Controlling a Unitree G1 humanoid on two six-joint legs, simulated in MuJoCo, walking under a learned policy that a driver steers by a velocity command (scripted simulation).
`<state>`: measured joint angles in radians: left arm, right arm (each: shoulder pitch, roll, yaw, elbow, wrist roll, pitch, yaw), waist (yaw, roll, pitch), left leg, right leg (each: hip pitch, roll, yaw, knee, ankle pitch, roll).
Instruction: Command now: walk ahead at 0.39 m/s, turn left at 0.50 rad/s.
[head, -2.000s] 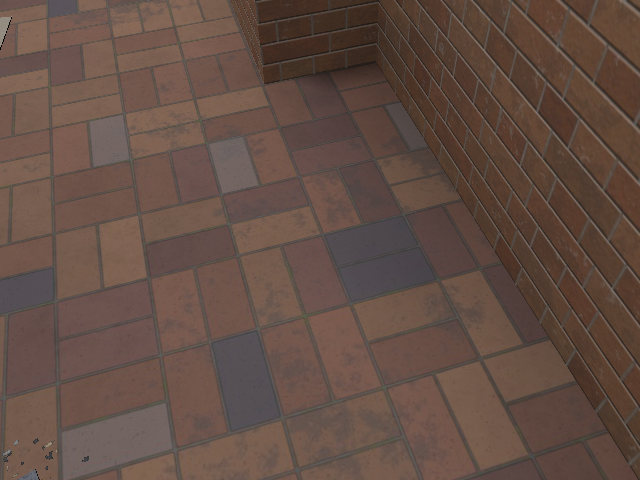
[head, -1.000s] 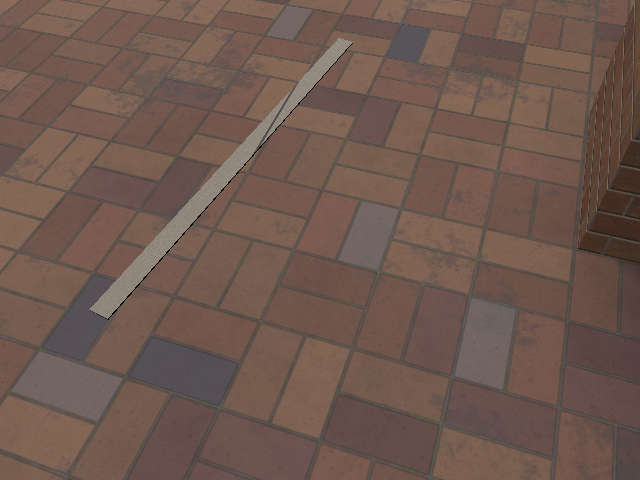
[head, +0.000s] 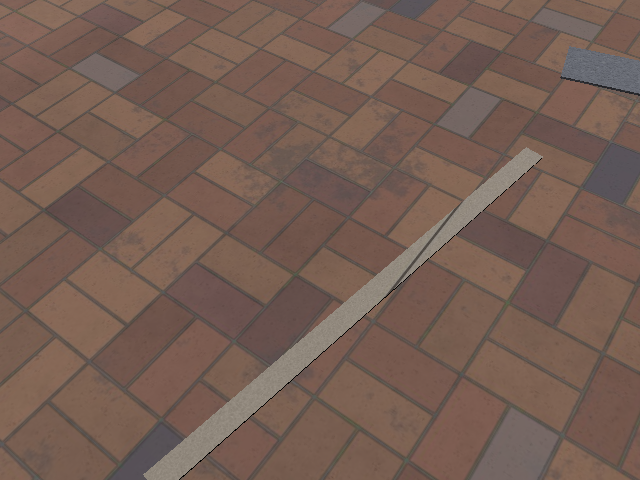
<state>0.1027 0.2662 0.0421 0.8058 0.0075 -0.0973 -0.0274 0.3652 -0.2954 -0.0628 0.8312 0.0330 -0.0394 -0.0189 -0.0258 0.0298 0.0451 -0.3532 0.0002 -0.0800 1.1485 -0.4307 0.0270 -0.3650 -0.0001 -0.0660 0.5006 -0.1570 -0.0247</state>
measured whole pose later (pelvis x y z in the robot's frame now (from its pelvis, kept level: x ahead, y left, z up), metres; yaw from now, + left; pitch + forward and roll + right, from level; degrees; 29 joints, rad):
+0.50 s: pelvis +0.16 +0.04 +0.00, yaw +2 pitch +1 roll +0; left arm 0.15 0.30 0.06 0.92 -0.02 0.03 0.02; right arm 0.08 -0.22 -0.04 0.74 -0.02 -0.01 -0.02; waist 0.02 -0.04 0.06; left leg -0.36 0.03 0.09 0.47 -0.13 0.04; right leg -0.43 -0.05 0.00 1.02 -0.55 0.08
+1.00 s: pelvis +0.17 +0.00 +0.02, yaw -14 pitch +2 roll +3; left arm 0.21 0.30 0.07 0.80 -0.01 0.01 0.04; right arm 0.04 -0.31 -0.11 0.86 0.01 0.01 -0.06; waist 0.02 0.01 0.05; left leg -0.50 -0.02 -0.07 0.87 -0.32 -0.08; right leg -0.25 0.04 0.09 0.42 -0.20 -0.06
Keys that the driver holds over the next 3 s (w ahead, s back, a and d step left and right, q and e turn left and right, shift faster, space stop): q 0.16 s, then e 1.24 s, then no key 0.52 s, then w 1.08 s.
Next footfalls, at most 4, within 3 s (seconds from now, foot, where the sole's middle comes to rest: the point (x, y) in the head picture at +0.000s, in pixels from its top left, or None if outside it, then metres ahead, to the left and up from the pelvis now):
0.32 left None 0.27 0.15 -0.77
0.70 right None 0.20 -0.09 -0.77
1.20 left None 0.29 0.12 -0.77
1.60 right None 0.17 -0.13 -0.77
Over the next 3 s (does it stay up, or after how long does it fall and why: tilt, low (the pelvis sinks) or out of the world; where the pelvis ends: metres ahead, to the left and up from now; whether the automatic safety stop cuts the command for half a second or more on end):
stays up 0.57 -0.23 0.01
